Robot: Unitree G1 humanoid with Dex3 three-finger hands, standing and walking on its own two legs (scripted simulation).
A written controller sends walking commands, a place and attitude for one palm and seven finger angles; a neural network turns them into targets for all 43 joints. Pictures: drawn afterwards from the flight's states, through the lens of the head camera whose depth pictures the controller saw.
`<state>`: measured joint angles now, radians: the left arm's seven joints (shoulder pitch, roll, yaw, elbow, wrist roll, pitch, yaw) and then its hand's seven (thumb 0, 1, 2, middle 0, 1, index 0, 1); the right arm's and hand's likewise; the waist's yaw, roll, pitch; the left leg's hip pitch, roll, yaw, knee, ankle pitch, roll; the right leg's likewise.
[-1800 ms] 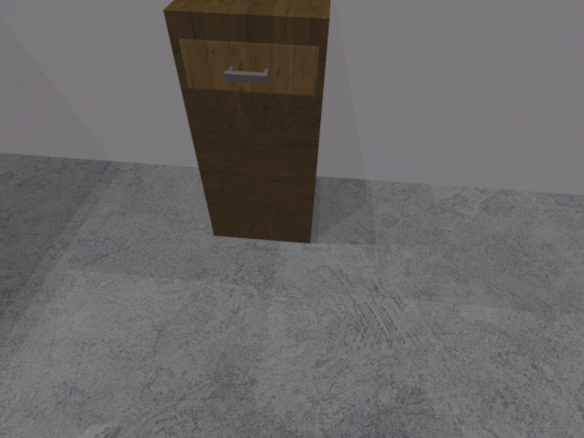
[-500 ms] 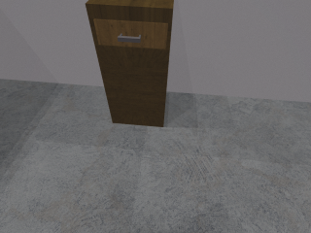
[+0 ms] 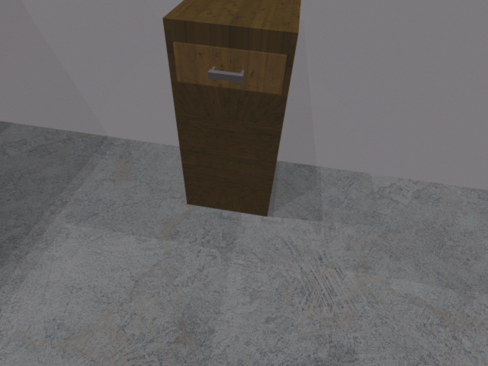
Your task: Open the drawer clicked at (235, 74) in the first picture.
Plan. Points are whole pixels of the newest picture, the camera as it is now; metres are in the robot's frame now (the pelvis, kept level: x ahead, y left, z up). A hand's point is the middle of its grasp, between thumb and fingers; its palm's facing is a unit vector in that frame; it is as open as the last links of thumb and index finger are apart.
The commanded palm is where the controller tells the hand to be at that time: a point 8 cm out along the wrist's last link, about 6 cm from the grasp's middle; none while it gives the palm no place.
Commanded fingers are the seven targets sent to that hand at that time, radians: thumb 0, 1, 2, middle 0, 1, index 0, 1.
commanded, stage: walk to a spot facing it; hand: left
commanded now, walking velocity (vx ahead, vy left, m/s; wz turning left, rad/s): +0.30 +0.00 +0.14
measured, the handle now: (227, 73) +1.02 +0.12 +0.02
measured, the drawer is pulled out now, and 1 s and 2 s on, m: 0.00 0.00 0.00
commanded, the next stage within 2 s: turn to face it in 0.16 s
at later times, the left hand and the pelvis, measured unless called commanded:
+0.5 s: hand (172, 323) +0.25 +0.16 -0.18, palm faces -0.05 -0.98 -0.21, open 7.3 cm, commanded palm none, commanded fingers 0.00 0.90 0.90 -0.20 -0.30 -0.20 -0.30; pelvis +0.16 -0.02 -0.02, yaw -2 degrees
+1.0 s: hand (167, 315) +0.27 +0.18 -0.18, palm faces +0.00 -0.99 -0.12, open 7.3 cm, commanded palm none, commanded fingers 0.00 0.90 0.90 -0.20 -0.30 -0.20 -0.30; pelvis +0.29 +0.01 +0.00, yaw -4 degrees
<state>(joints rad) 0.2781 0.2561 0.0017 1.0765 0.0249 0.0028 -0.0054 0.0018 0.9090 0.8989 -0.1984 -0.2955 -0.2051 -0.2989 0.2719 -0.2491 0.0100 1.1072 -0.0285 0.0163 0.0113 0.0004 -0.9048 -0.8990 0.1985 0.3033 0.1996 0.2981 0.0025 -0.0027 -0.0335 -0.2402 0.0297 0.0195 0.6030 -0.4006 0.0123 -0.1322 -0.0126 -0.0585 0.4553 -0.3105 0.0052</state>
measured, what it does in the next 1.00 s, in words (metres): walks ahead: right foot, then left foot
